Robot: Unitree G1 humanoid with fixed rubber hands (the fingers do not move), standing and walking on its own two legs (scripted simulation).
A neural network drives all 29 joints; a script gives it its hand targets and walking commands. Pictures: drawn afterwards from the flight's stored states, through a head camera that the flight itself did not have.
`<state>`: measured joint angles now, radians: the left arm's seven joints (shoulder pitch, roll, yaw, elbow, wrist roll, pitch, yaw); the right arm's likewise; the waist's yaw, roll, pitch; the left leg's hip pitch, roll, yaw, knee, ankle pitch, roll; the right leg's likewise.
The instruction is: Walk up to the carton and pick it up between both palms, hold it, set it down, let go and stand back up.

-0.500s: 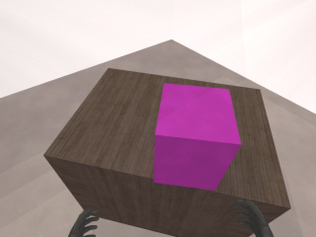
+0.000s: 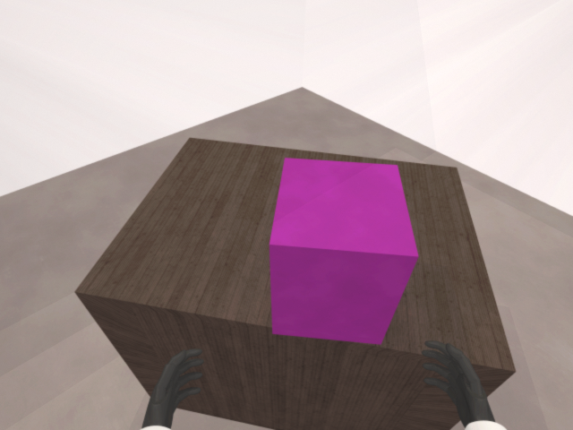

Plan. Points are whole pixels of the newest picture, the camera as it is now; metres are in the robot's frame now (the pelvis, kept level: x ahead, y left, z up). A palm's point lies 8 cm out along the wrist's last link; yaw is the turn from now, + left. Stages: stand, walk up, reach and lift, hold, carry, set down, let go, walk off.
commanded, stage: reach and lift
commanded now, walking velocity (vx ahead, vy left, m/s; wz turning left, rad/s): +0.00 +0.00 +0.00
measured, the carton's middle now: (333, 251) +0.43 -0.07 +0.00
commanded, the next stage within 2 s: none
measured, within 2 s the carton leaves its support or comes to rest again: neither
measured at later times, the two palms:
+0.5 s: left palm (183, 356) +0.24 +0.16 -0.01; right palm (462, 359) +0.23 -0.23 -0.01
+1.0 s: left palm (193, 286) +0.31 +0.15 +0.06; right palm (465, 295) +0.29 -0.23 +0.06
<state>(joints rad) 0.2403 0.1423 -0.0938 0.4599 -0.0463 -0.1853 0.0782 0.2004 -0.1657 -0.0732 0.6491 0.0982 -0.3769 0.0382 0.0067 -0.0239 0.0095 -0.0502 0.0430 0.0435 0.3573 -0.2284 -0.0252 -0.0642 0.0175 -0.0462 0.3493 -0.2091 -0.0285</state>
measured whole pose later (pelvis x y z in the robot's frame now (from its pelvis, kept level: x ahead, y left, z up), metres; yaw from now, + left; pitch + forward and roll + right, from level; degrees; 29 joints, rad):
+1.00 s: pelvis -0.01 +0.01 +0.00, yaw -2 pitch -2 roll +0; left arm -0.21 0.08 -0.01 0.30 -0.05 0.20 0.11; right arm -0.22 -0.26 -0.03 0.50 0.25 -0.03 -0.02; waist -0.02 -0.03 0.01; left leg -0.07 0.03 0.07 0.29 -0.18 -0.01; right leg -0.11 0.02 0.02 0.30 -0.15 -0.02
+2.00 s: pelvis -0.01 +0.00 +0.00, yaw -2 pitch +6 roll -1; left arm -0.95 0.20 0.05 0.79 -0.10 0.40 0.13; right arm -0.98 -0.40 0.03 1.04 0.38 0.19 -0.01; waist -0.04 -0.02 -0.10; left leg -0.28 0.04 0.04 0.35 -0.19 -0.02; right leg -0.29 0.04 0.01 0.30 -0.12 -0.02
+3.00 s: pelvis -0.03 +0.00 -0.03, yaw -1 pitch +22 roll +0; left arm -1.02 0.10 0.05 1.47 -0.13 -0.36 0.16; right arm -0.99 -0.21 -0.03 1.39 0.23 -0.28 -0.09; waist -0.06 0.01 -0.25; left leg -0.75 0.04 0.00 0.62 -0.25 -0.03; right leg -0.77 0.04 -0.02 0.59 -0.21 -0.04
